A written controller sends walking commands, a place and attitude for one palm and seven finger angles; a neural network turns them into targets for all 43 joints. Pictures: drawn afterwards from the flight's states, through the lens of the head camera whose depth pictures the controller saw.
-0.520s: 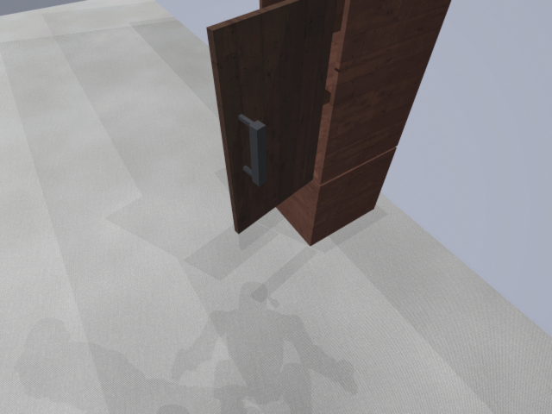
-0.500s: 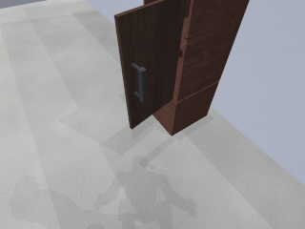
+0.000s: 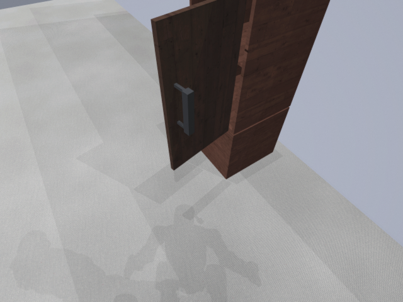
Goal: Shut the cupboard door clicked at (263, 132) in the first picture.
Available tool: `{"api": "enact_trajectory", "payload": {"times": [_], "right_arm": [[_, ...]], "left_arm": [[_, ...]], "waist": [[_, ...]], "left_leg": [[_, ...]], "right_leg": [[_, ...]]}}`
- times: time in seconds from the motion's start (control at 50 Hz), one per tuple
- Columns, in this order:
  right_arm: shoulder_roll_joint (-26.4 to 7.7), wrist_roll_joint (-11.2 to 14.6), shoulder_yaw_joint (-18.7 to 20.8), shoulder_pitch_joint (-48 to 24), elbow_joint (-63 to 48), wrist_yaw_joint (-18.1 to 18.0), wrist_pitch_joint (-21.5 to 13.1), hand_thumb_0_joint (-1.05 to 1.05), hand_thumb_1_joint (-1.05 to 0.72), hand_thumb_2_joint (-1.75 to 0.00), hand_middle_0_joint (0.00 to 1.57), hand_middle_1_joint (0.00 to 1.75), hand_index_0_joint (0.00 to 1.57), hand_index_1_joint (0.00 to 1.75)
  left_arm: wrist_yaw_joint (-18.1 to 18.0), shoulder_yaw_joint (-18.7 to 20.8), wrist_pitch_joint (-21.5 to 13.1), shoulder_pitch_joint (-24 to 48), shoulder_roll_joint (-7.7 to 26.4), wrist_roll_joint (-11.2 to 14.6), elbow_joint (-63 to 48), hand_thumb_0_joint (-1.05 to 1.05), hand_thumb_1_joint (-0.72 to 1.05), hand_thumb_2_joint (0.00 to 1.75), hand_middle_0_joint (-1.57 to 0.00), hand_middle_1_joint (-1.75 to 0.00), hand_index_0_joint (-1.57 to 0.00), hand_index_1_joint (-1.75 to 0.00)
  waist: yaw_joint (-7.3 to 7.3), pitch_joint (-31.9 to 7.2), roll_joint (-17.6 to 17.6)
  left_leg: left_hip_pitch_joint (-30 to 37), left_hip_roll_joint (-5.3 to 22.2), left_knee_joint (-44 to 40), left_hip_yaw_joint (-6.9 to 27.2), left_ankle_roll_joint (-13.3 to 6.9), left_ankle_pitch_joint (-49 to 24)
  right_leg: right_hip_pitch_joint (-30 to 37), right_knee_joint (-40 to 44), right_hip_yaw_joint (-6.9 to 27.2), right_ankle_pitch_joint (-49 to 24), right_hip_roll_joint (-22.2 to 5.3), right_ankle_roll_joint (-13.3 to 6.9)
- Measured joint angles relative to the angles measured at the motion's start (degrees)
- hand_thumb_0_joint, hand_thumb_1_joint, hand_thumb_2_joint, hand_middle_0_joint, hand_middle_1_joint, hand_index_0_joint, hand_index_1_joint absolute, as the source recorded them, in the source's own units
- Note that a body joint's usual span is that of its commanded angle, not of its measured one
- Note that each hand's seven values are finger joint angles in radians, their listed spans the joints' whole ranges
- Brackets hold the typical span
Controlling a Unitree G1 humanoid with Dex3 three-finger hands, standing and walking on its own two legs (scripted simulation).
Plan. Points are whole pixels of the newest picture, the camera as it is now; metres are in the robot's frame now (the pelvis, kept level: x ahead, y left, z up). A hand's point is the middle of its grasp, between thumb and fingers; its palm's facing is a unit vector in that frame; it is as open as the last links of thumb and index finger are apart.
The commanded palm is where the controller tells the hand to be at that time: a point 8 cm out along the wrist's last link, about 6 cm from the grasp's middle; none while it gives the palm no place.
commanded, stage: look at it before walking up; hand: left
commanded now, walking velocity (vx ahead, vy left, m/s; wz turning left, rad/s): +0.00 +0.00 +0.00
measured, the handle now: (183, 109) +0.66 +0.10 -0.04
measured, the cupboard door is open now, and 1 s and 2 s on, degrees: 100 100 100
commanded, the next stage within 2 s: walk around to get in front in 0.32 s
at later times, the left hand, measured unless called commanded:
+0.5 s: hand out of the picture +0.08 +0.24 -0.16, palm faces -0.02 -0.95 -0.32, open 7.4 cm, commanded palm none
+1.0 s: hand out of the picture +0.04 +0.15 -0.18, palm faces -0.21 -0.94 -0.28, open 7.4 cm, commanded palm none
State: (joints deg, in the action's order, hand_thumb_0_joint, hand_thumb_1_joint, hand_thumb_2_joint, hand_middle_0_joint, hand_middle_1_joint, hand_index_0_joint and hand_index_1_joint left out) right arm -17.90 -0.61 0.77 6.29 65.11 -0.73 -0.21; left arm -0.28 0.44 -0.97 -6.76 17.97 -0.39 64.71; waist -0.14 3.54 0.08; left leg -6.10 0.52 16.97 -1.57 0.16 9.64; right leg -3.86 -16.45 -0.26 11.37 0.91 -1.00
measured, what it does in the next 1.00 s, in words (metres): lifts its left foot, turning right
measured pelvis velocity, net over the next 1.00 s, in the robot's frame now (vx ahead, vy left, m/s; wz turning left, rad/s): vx -0.04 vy -0.04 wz -0.29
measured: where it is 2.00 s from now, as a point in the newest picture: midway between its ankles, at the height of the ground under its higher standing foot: outside the picture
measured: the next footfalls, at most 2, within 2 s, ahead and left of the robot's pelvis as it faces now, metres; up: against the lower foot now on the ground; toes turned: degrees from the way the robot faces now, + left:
left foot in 1.30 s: +0.06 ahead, +0.10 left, +0.00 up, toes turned -30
right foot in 1.64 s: -0.10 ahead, -0.15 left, +0.00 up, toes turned -43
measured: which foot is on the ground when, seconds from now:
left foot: down 0.00-0.84, up 0.86-1.00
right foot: down 0.00-1.00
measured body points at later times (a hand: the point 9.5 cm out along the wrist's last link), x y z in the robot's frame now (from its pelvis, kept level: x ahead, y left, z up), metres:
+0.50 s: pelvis +0.00 +0.00 +0.00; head +0.02 +0.00 +0.45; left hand +0.08 +0.29 -0.14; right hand +0.07 -0.29 -0.14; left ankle +0.00 +0.12 -0.75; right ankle -0.03 -0.11 -0.75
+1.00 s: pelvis -0.04 -0.04 -0.01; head +0.03 -0.07 +0.43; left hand +0.05 +0.20 -0.16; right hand -0.02 -0.31 -0.17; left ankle -0.02 +0.12 -0.67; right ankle -0.03 -0.12 -0.75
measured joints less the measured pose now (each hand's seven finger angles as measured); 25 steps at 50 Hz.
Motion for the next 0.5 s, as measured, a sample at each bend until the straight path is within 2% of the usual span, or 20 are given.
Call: {"api": "enact_trajectory", "payload": {"times": [0.5], "right_arm": [[-0.08,-0.10,0.15,-0.32,-0.42,-0.22,0.11,0.00,-0.91,-0.89,0.20,0.30,0.20,0.30]], "left_arm": [[-0.18,0.17,0.25,0.33,0.27,0.07,-0.65,0.01,0.91,0.90,-0.20,-0.30,-0.20,-0.30]], "waist": [[0.20,-0.05,0.05]], "left_leg": [[-0.11,0.38,0.55,-0.64,0.20,0.51]], "right_leg": [[-0.41,-0.56,0.65,0.23,0.34,-0.13]]}}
